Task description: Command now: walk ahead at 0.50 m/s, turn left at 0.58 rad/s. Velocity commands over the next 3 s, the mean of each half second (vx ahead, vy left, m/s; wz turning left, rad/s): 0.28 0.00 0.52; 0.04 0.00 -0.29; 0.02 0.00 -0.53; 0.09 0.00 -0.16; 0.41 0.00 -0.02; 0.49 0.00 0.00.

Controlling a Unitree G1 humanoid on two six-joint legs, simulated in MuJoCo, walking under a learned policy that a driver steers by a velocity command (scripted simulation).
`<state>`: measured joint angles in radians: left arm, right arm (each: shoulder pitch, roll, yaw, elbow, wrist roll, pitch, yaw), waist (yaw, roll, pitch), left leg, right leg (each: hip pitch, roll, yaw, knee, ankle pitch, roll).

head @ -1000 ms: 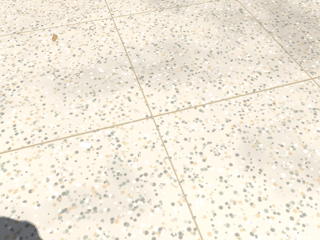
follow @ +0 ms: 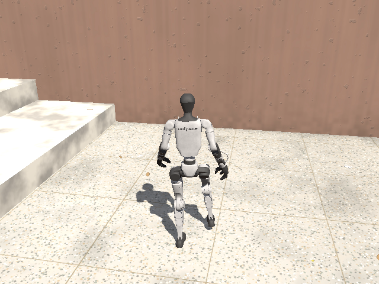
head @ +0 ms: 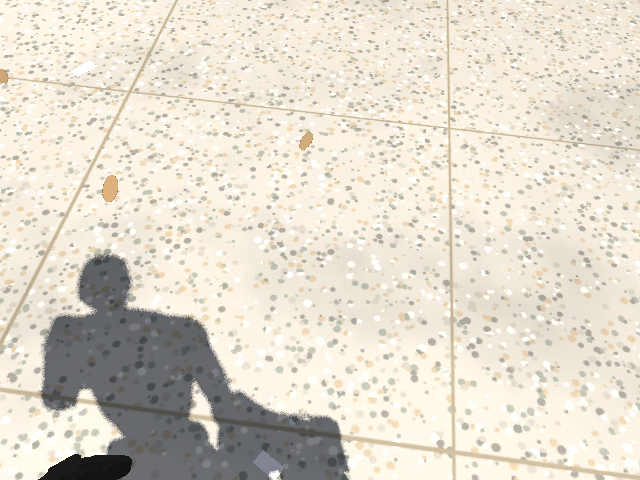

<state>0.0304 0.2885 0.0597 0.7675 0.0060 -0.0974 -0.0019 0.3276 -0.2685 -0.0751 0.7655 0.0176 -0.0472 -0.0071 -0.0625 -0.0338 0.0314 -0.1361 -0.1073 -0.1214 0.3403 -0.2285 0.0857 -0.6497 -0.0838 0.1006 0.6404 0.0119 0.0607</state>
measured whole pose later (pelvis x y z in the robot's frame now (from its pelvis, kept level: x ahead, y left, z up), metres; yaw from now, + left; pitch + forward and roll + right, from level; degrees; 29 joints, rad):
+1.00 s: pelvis +0.24 -0.03 -0.01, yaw +2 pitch +1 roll +2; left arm 0.20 0.31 0.07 0.80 0.01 0.01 -0.01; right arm 0.10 -0.30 -0.10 0.70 0.00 0.04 -0.06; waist 0.03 0.03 0.05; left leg -0.49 0.01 -0.01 1.06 -0.53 -0.05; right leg -0.31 0.01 -0.01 0.60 -0.31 -0.05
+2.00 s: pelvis +0.27 -0.03 -0.01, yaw -18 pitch +0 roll -1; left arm 0.24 0.26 0.04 0.75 -0.02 0.00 0.01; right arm 0.23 -0.30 -0.05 0.83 0.02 -0.06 0.01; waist -0.01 -0.01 -0.01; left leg -0.24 0.01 0.05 0.57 -0.38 0.07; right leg -0.18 0.03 0.03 0.51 -0.33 -0.03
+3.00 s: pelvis +0.76 -0.19 -0.02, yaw -17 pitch +2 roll -3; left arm 0.40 0.30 0.06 0.88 -0.02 -0.05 0.00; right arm 0.03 -0.26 -0.02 0.72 0.01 -0.09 0.05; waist 0.08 0.03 0.03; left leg -0.50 0.04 0.01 0.49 -0.02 0.06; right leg 0.08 0.03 -0.03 0.31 -0.41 0.00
